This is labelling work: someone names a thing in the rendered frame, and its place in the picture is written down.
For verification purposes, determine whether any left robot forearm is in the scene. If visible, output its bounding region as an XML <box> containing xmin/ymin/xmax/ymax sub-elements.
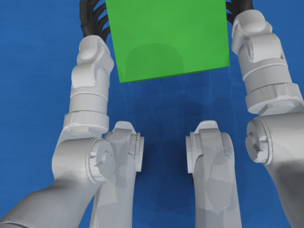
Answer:
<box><xmin>55</xmin><ymin>35</ymin><xmax>114</xmax><ymax>150</ymax></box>

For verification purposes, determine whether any right robot upper arm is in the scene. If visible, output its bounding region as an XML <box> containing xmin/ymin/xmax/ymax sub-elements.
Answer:
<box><xmin>245</xmin><ymin>112</ymin><xmax>304</xmax><ymax>228</ymax></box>

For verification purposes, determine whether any right robot hand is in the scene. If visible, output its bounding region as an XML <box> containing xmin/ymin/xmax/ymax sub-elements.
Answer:
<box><xmin>226</xmin><ymin>0</ymin><xmax>254</xmax><ymax>25</ymax></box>

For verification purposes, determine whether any robot left thigh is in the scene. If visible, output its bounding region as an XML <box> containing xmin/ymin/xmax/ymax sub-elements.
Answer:
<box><xmin>89</xmin><ymin>128</ymin><xmax>144</xmax><ymax>228</ymax></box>

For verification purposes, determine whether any left robot hand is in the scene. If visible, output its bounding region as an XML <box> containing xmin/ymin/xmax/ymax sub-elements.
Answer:
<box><xmin>79</xmin><ymin>0</ymin><xmax>111</xmax><ymax>43</ymax></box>

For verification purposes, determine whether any left robot upper arm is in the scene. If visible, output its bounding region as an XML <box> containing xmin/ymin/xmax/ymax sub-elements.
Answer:
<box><xmin>0</xmin><ymin>137</ymin><xmax>116</xmax><ymax>228</ymax></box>

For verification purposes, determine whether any right robot forearm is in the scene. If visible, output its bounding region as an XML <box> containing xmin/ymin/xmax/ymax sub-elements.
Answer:
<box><xmin>231</xmin><ymin>9</ymin><xmax>304</xmax><ymax>116</ymax></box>

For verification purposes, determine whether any robot left shin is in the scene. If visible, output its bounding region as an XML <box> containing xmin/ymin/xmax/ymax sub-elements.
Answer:
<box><xmin>103</xmin><ymin>121</ymin><xmax>137</xmax><ymax>144</ymax></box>

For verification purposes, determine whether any carton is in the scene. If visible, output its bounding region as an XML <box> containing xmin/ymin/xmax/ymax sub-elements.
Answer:
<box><xmin>105</xmin><ymin>0</ymin><xmax>230</xmax><ymax>83</ymax></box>

